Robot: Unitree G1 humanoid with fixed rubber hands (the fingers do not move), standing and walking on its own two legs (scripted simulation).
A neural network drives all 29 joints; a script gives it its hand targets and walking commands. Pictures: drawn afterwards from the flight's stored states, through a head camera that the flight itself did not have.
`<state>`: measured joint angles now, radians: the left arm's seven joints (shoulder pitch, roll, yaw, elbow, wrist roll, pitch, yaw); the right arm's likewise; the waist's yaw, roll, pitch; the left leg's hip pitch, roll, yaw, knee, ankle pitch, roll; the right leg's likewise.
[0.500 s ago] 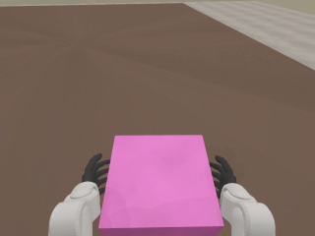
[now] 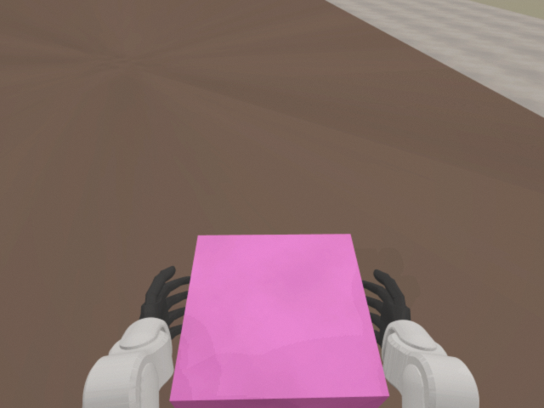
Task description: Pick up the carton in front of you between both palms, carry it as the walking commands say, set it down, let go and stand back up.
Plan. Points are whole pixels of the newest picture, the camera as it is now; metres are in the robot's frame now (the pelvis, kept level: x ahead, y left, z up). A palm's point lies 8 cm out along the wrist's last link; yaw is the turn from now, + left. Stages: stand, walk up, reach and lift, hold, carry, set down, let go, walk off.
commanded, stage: carry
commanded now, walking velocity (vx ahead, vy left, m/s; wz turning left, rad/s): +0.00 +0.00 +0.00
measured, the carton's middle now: (274, 343) +0.23 +0.00 +0.02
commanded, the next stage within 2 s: hold in 1.26 s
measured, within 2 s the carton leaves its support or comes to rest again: neither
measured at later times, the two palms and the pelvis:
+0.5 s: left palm (164, 340) +0.22 +0.15 +0.05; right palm (383, 342) +0.22 -0.15 +0.05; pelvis -0.03 +0.00 +0.00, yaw +0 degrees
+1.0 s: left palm (170, 323) +0.26 +0.15 +0.04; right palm (375, 324) +0.25 -0.15 +0.04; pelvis -0.03 +0.00 +0.00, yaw +0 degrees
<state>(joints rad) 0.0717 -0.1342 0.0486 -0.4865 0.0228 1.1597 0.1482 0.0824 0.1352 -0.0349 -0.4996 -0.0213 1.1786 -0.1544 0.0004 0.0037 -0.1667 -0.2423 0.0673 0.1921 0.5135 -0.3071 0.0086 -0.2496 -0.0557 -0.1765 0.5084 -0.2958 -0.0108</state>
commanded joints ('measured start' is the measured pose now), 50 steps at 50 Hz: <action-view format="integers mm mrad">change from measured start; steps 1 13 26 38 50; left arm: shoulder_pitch -323 -409 -530 -689 -646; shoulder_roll -630 -574 -599 -794 -854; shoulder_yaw -541 -507 -407 -433 -442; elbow -72 97 395 603 568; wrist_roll -155 -111 -23 -11 -25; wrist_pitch -5 -108 -336 -549 -457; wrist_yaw -47 -136 -227 -320 -338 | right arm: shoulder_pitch -344 -435 -548 -722 -679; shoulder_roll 626 556 593 779 844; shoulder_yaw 531 494 398 430 436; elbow -77 97 386 581 549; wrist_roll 144 101 17 20 30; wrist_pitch -26 -129 -356 -571 -476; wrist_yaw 44 134 224 317 335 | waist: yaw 0 1 0 -2 -1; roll -4 0 -2 0 -1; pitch -65 -63 -93 -150 -151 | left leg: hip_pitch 27 11 12 36 45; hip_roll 104 103 103 102 107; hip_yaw -111 -117 -118 -119 -116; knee -82 -115 -118 -106 -81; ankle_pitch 272 167 150 177 269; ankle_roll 3 9 11 11 8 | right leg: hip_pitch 35 20 20 56 56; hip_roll -109 -106 -107 -106 -111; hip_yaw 115 120 122 118 113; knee -79 -108 -112 -96 -73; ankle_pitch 292 174 155 198 277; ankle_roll -6 -15 -14 -15 -8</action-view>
